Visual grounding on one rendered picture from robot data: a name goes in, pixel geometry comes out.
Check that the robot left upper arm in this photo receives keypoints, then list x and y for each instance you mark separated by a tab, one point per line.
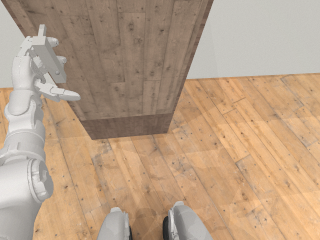
24	186

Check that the cupboard door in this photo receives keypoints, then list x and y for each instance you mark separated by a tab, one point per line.
125	58

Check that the robot right thigh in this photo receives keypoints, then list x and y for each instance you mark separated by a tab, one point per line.
186	223

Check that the left robot hand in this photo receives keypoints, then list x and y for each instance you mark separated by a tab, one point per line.
25	73

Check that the robot thigh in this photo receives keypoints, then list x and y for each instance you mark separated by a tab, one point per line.
115	226
186	223

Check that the robot left forearm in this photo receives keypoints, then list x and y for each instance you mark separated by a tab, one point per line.
25	138

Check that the robot left thigh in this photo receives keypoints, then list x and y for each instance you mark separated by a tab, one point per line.
115	226

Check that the handle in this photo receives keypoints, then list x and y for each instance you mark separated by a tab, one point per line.
47	55

